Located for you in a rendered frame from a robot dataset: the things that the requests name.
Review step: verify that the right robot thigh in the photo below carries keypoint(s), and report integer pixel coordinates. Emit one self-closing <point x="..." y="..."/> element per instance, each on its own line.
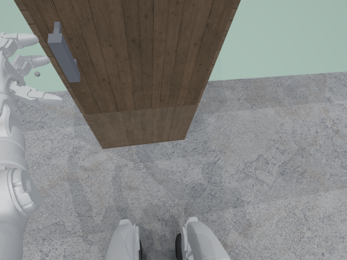
<point x="201" y="241"/>

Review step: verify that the cupboard door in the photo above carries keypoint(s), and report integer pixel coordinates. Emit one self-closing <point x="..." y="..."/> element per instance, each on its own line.
<point x="136" y="54"/>

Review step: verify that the robot right shin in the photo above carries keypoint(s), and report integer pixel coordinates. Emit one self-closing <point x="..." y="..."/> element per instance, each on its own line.
<point x="188" y="256"/>

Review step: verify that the robot left forearm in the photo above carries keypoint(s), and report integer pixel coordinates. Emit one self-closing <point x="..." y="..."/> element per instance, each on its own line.
<point x="12" y="140"/>

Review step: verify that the left robot hand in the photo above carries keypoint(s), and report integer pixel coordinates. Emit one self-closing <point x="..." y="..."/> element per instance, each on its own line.
<point x="21" y="67"/>

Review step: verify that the robot left upper arm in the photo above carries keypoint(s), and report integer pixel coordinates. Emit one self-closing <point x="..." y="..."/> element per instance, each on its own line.
<point x="19" y="197"/>

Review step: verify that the handle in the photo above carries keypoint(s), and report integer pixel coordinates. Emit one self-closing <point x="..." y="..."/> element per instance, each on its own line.
<point x="60" y="49"/>

